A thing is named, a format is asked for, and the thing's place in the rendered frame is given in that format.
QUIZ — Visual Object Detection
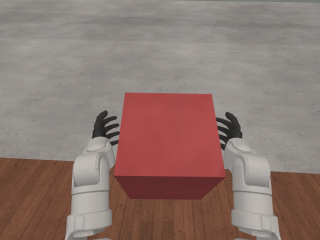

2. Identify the robot right hand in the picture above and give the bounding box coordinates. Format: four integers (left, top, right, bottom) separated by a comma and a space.
216, 112, 243, 151

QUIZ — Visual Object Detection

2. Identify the robot left forearm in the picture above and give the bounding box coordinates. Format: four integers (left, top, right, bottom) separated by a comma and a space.
64, 136, 116, 240

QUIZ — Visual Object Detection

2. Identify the robot right forearm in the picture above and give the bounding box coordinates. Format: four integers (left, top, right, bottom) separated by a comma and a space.
223, 137, 281, 240

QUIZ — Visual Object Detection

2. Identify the robot left hand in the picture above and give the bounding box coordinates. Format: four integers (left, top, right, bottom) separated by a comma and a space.
92, 110, 120, 146

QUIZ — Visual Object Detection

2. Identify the carton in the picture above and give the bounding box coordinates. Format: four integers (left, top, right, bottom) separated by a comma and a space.
114, 92, 226, 200

